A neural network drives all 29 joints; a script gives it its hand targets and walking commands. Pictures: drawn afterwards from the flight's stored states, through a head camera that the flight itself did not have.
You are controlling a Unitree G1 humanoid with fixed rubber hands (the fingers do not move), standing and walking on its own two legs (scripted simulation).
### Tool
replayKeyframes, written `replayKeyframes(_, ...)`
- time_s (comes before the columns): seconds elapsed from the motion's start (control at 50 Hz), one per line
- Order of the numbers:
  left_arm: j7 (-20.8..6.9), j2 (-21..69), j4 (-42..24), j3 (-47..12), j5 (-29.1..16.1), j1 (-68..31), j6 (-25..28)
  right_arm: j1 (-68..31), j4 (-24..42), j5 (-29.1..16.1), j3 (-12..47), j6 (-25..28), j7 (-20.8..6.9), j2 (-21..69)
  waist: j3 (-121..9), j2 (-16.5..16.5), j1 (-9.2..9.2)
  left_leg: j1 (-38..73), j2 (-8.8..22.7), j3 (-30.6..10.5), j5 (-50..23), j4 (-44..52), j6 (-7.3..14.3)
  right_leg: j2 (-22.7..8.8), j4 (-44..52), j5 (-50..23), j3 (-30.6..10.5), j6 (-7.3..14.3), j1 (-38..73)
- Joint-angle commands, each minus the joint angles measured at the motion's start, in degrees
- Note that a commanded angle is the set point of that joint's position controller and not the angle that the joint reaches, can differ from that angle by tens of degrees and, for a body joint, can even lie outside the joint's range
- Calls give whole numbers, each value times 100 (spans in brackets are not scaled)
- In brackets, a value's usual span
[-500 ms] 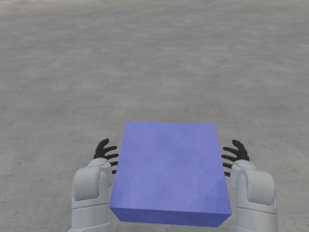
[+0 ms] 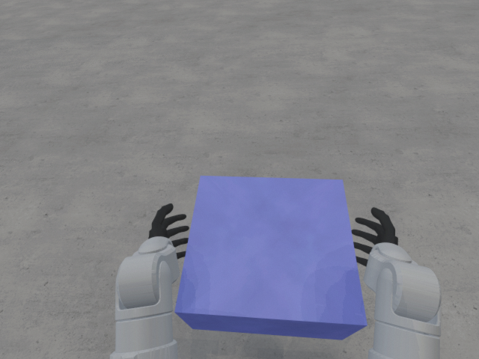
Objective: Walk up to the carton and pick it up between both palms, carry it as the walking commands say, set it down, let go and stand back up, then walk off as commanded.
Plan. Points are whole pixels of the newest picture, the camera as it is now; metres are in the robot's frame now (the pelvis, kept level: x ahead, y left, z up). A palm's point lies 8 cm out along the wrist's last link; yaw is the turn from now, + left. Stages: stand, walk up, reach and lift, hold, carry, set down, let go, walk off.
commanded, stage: carry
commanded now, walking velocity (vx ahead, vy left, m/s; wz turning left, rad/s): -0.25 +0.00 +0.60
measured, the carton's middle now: (268, 254) +0.32 -0.02 -0.01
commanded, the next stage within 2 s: none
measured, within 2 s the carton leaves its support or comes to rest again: neither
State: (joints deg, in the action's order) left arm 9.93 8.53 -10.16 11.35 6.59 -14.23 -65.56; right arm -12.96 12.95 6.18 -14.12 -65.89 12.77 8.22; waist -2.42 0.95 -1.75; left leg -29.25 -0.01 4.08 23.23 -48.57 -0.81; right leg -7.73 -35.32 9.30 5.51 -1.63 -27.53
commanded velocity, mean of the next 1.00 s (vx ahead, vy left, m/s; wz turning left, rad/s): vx -0.25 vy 0.00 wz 0.60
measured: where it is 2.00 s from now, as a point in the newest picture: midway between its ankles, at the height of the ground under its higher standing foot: outside the picture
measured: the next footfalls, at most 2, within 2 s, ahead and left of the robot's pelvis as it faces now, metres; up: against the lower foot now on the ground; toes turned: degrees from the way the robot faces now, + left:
left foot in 0.06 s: +0.06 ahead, +0.11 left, +0.00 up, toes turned +5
right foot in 0.38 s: -0.05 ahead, -0.15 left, +0.00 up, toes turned +10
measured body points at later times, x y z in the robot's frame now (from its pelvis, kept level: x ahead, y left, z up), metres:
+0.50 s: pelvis -0.13 -0.06 +0.01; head -0.11 -0.08 +0.46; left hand +0.09 +0.19 +0.08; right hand +0.20 -0.14 +0.06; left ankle -0.11 +0.08 -0.65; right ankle -0.09 -0.16 -0.72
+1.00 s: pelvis -0.31 -0.11 +0.01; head -0.28 -0.08 +0.46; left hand -0.21 +0.21 +0.07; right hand +0.02 -0.05 +0.06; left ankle -0.31 +0.04 -0.72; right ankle -0.25 -0.23 -0.67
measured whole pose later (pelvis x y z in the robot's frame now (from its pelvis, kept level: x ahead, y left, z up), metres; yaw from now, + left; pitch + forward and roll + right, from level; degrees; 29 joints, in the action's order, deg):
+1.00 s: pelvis -0.31 -0.11 +0.01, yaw +36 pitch +5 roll -2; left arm 14.2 8.0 -17.7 11.9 2.3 -11.7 -65.9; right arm -13.9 13.8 8.8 -11.9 -64.6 8.5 8.5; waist -0.6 1.3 4.4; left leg -27.9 -1.8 -7.9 7.0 -30.1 -0.9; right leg -3.1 -56.1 25.4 4.0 -4.9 -30.1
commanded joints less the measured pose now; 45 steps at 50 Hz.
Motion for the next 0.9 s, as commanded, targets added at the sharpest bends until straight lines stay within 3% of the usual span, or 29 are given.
replayKeyframes(0.0,-2187,5539,-709,-4310,-2348,-3205,-38,-3322,367,-2832,4950,-110,-2624,5587,-2427,-1206,104,538,253,-209,-617,1310,61,-960,80,-2872,-287,473,2137)
replayKeyframes(0.04,-2123,5428,-587,-4131,-2177,-2478,-33,-3315,568,-2912,5054,-110,-2635,5431,-2387,-862,282,1338,250,-456,-1488,1598,166,-818,33,-1983,-257,210,1403)
replayKeyframes(0.06,-2134,5356,-315,-4059,-2149,-2521,-38,-3301,577,-2833,5010,-144,-2683,5190,-2435,-139,171,2131,1008,-1642,-1892,2133,360,-656,-771,-385,-187,-28,348)
replayKeyframes(0.08,-2194,5390,-273,-4118,-2096,-2204,-44,-3151,545,-2741,5061,-59,-2649,5172,-2207,1473,179,2182,2139,-2940,-4556,2112,903,292,-1435,1678,265,-273,-538)
replayKeyframes(0.1,-2209,5553,-1007,-4598,-2274,-2548,-6,-3011,786,-2720,4967,-8,-2654,5394,-2231,1837,177,1821,2113,-3018,-4637,2273,1167,296,-2433,2585,-217,-126,-430)
replayKeyframes(0.12,-2130,5503,-1297,-4590,-2361,-3163,83,-2718,327,-2616,4839,-88,-2718,5287,-2089,1033,163,1968,2012,-2978,-4623,2312,1154,358,-2947,2491,-338,-144,-763)
replayKeyframes(0.18,-2126,5749,-1201,-4746,-2578,-3042,51,-3432,1149,-2714,4922,-54,-2667,5241,-2327,653,213,2434,1527,-1990,-4712,2019,736,306,-3048,1717,-386,-158,-975)
replayKeyframes(0.22,-2134,5528,-1154,-4850,-2618,-2972,18,-3044,986,-2507,4738,-10,-2595,5144,-2529,989,194,2329,1215,-2013,-2958,2344,456,453,-2768,1617,-328,-228,-638)
replayKeyframes(0.24,-2146,5365,-1149,-4828,-2756,-2864,4,-2527,580,-2466,4633,-22,-2503,5071,-2342,1181,159,2486,1167,-1939,-3944,2186,578,446,-2038,1838,-250,-281,-753)
replayKeyframes(0.28,-2126,5271,-1212,-4888,-2805,-3077,-22,-2459,513,-2409,4453,-31,-2505,5168,-2433,1365,128,2587,1168,-2339,-2863,2521,532,680,-1489,2005,-327,-265,-304)
replayKeyframes(0.32,-2267,5159,-1320,-4777,-2980,-3099,-34,-2511,711,-2260,4709,28,-2427,5135,-2581,751,145,2213,1157,-2125,-3332,2444,486,832,-268,1997,-87,-110,712)
replayKeyframes(0.36,-2379,5219,-659,-4674,-2905,-2507,-137,-2375,626,-2036,4632,5,-2416,5034,-2319,1205,257,996,495,-1748,-1759,2638,-190,713,1529,1660,-54,104,2165)
replayKeyframes(0.38,-2400,5344,-598,-4627,-2955,-2918,-125,-2532,388,-2110,4603,-14,-2376,5184,-2076,-109,237,641,141,-1306,-1112,1537,-144,-391,2198,1473,-1417,322,2182)
replayKeyframes(0.4,-2384,5240,-371,-4524,-2836,-2528,-106,-2693,694,-2112,4703,8,-2367,4906,-1949,-2066,239,-448,-650,-351,611,-18,-291,-2193,1738,-1598,-2734,1171,2082)
replayKeyframes(0.42,-2378,5441,-767,-4491,-2812,-2994,-22,-3239,886,-2243,4843,40,-2426,5110,-1423,-2495,284,-480,-42,-542,899,-1731,-304,-2500,1822,-1918,-2257,1808,894)
replayKeyframes(0.44,-2426,5420,-514,-4486,-2828,-3083,-158,-3169,553,-2259,4856,39,-2369,5284,-1104,-1253,215,-398,-293,-631,682,-2238,-217,-1880,1607,-2195,-1689,1477,770)
replayKeyframes(0.48,-2430,5180,-869,-4379,-2737,-2869,-105,-3145,727,-2357,5052,68,-2376,5187,-1355,-705,120,-349,-158,-342,43,-2243,-199,-1096,872,-3157,-521,823,1426)
replayKeyframes(0.54,-2334,5103,-1204,-4185,-2645,-3197,-79,-3151,511,-2663,5039,-41,-2355,5423,-1803,-1068,187,-173,-262,54,175,-1548,-395,-710,492,-3811,110,682,2104)
replayKeyframes(0.6,-2227,5123,-469,-3912,-2257,-2576,-129,-3153,476,-2747,5050,-142,-2466,5051,-1912,-1294,226,103,-217,163,640,-392,-387,-1237,599,-3272,-288,931,2448)
replayKeyframes(0.62,-2202,5186,-704,-3974,-2224,-2590,-63,-3357,800,-2833,5238,-114,-2489,5129,-2093,-1798,212,204,46,-165,500,442,-365,-1269,528,-3311,-200,887,2797)
replayKeyframes(0.64,-2204,5235,-375,-3909,-2222,-2349,-132,-3169,631,-2830,5212,-192,-2489,5075,-2274,-1754,272,392,-207,268,437,594,-298,-1338,511,-3184,-253,944,2895)
replayKeyframes(0.66,-2189,5224,-90,-3779,-2020,-2000,-135,-3141,567,-2796,5239,-246,-2520,5043,-1996,-2081,251,477,-166,210,204,1056,-193,-1381,411,-3881,-300,902,2743)
replayKeyframes(0.68,-2170,5286,-105,-3927,-1908,-1812,-77,-2944,626,-2848,5139,-227,-2624,4975,-2245,-1769,193,734,-22,13,-508,2355,-69,-1437,137,-3621,-347,737,2834)
replayKeyframes(0.72,-2174,5070,-41,-3818,-1801,-2014,-39,-3139,85,-2851,5021,-224,-2720,5125,-2005,-595,185,2121,758,-1076,-2375,2660,41,-1180,-639,-1576,99,-25,1100)
replayKeyframes(0.74,-2132,5272,-596,-4103,-1893,-2326,14,-3058,434,-2895,5083,-165,-2793,5148,-1841,1287,224,3019,1992,-2409,-4894,2342,430,-493,-1351,2099,453,-343,-766)
replayKeyframes(0.76,-2152,5447,-707,-4349,-2023,-2600,-7,-3223,301,-2923,5118,-132,-2801,5328,-1856,1681,136,2847,2348,-2734,-6938,1938,1123,-55,-2518,2824,-27,-393,-1175)
replayKeyframes(0.78,-2132,5682,-1043,-4671,-2335,-2839,25,-3120,525,-2875,5038,-91,-2746,5463,-2154,1528,114,3016,2156,-2476,-7398,1715,1211,-93,-3047,2859,-248,-375,-1241)
replayKeyframes(0.8,-2162,5680,-1487,-4816,-2485,-3291,76,-2973,457,-2692,4935,-103,-2736,5419,-2240,941,171,2655,1805,-2041,-6859,1749,940,-6,-3198,2461,-337,-313,-933)
replayKeyframes(0.88,-2200,5731,-1345,-4976,-2893,-3429,71,-3303,997,-2496,4675,12,-2580,5093,-1980,809,177,2408,1277,-1661,-4589,2067,602,158,-3053,1631,-228,-361,-952)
